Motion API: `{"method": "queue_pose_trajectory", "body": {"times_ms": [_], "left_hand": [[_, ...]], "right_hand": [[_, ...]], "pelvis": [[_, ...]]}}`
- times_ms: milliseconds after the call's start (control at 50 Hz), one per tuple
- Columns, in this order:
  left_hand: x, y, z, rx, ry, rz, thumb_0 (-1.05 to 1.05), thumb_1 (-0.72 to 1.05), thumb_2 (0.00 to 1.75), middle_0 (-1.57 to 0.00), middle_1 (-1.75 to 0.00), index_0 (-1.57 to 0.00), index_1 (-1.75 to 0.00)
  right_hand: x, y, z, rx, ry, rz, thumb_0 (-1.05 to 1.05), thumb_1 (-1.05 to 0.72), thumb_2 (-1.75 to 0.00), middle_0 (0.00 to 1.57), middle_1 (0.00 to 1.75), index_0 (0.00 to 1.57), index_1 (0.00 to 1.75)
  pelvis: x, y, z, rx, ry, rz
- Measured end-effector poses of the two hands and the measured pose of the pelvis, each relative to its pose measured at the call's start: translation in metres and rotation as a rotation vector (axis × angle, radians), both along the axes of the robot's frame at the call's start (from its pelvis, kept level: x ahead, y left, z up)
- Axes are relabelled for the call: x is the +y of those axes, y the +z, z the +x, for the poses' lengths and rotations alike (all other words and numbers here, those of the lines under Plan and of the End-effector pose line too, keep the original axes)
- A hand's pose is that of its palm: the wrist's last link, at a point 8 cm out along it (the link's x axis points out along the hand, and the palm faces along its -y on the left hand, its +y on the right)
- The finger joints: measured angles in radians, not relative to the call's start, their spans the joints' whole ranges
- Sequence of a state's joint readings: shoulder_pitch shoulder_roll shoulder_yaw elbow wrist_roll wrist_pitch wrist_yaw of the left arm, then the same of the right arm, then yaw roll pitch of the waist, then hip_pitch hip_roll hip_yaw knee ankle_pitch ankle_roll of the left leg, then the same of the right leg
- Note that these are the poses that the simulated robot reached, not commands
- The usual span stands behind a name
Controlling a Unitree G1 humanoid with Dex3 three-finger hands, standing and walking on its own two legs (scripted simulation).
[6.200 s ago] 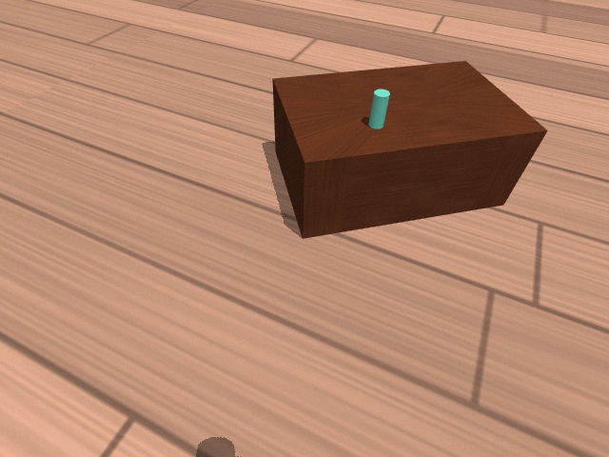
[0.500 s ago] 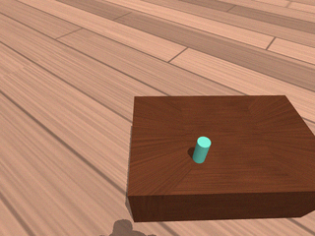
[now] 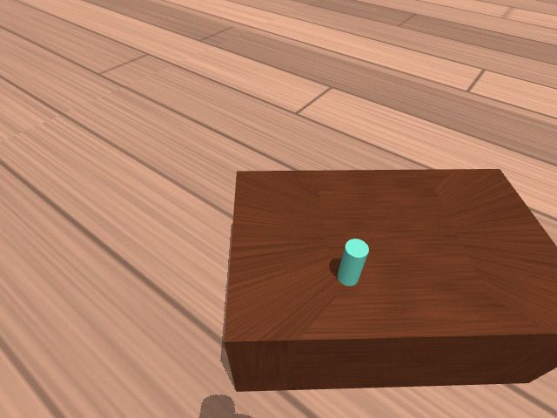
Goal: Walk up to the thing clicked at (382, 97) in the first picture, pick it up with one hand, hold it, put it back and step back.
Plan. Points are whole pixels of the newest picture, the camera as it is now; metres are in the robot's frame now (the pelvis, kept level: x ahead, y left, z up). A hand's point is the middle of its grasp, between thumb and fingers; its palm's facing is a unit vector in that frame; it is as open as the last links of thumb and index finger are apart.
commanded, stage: stand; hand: right
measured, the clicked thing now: (352, 263) +0.57 -0.21 -0.29
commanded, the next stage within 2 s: go down in 1.56 s
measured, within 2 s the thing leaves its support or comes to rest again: neither
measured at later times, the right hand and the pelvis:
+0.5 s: hand out of the picture +0.08 -0.25 -0.16, palm faces -0.02 +0.94 -0.33, open 7.4 cm; pelvis +0.01 +0.00 +0.00, yaw +0 degrees
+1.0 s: hand out of the picture +0.09 -0.26 -0.16, palm faces -0.02 +0.94 -0.34, open 7.4 cm; pelvis +0.02 +0.00 +0.00, yaw -1 degrees
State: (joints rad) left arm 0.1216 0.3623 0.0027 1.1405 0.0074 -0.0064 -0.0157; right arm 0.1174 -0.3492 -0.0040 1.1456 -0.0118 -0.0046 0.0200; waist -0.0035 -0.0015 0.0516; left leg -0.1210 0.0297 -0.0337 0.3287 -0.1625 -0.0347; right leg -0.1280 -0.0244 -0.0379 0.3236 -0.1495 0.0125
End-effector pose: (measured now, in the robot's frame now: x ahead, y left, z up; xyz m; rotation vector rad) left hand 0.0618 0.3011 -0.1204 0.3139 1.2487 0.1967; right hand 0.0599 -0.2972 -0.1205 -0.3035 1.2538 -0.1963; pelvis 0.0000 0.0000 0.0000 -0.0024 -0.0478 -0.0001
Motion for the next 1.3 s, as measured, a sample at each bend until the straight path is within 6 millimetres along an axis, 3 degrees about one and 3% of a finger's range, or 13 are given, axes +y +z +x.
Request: {"method": "queue_pose_trajectory", "body": {"times_ms": [180, 600, 1300], "left_hand": [[0.001, -0.001, -0.002, 0.017, -0.003, 0.000, 0.01, 0.90, 0.90, -0.20, -0.30, -0.20, -0.30], [-0.004, 0.002, 0.022, -0.017, -0.027, 0.003, 0.01, 0.90, 0.90, -0.20, -0.30, -0.20, -0.30], [-0.005, 0.004, 0.039, -0.033, -0.027, 0.009, 0.01, 0.90, 0.90, -0.20, -0.30, -0.20, -0.30]], "right_hand": [[-0.001, -0.002, -0.008, 0.024, -0.007, -0.005, 0.00, -0.90, -0.90, 0.20, 0.30, 0.20, 0.30], [-0.002, -0.001, 0.014, -0.007, 0.007, -0.002, 0.00, -0.90, -0.90, 0.20, 0.30, 0.20, 0.30], [-0.003, 0.001, 0.033, -0.037, 0.003, -0.003, 0.00, -0.90, -0.90, 0.20, 0.30, 0.20, 0.30]], "pelvis": [[0.001, 0.000, 0.002, 0.004, -0.004, 0.003], [-0.002, 0.000, 0.012, 0.015, -0.007, 0.003], [-0.003, 0.000, 0.023, 0.012, -0.012, 0.003]]}}
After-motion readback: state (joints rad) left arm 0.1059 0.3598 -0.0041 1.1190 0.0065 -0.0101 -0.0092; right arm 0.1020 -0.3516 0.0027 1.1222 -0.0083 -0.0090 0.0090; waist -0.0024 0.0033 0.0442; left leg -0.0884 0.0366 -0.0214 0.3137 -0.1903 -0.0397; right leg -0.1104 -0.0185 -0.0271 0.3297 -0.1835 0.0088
